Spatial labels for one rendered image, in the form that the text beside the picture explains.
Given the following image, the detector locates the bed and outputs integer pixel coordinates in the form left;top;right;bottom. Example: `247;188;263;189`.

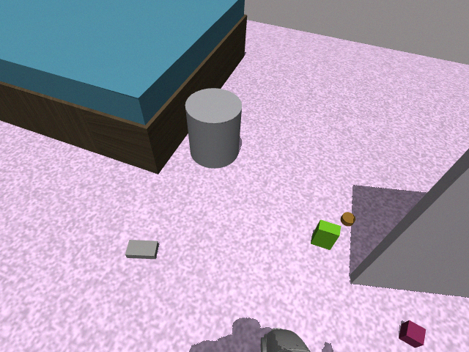
0;0;247;174

